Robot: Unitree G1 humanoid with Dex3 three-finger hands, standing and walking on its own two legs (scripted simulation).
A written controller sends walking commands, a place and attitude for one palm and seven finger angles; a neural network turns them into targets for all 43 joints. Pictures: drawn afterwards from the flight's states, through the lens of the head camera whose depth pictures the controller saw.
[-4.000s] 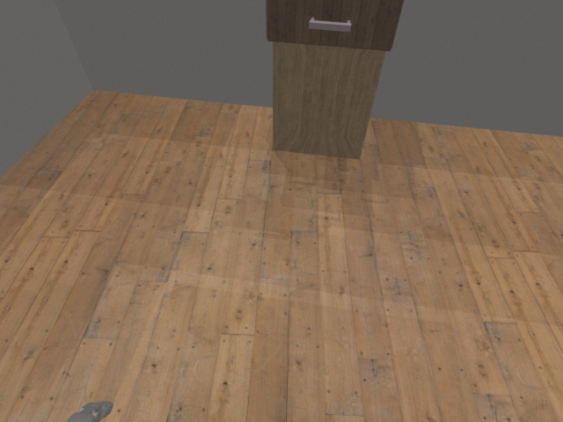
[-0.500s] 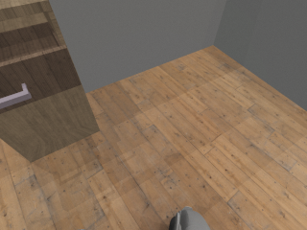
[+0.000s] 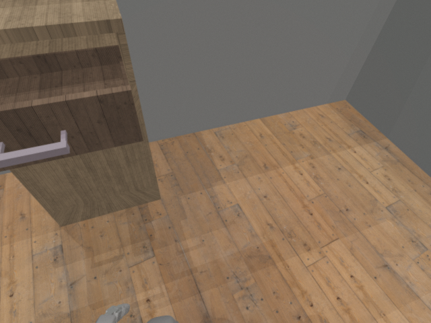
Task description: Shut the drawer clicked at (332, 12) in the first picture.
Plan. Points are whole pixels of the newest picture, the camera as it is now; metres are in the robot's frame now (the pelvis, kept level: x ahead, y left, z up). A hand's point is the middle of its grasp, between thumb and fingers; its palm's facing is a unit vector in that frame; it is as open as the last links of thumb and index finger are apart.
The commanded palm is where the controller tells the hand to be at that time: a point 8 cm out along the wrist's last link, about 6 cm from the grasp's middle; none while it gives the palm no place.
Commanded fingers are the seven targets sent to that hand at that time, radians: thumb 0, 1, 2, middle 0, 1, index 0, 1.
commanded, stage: turn to face it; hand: left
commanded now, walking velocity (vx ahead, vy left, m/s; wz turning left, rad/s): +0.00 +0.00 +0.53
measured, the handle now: (32, 147) +0.44 +0.41 +0.05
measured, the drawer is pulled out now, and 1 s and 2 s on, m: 0.28 0.28 0.28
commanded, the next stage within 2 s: take the last steps up to it in 0.54 s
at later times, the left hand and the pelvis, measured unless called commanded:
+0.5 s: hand out of the picture +0.03 +0.22 -0.15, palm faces +0.24 -0.93 -0.29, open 7.4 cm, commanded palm none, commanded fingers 0.00 0.90 0.90 -0.20 -0.30 -0.20 -0.30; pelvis +0.01 -0.01 +0.00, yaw +12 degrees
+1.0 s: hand out of the picture -0.12 +0.15 -0.16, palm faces +0.44 -0.87 -0.20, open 7.3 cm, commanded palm none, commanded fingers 0.00 0.90 0.90 -0.20 -0.30 -0.20 -0.30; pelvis +0.00 +0.00 +0.01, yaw +21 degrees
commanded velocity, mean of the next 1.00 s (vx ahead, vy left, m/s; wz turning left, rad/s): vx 0.11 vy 0.02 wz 0.23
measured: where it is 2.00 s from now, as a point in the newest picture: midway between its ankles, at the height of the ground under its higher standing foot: (188, 319)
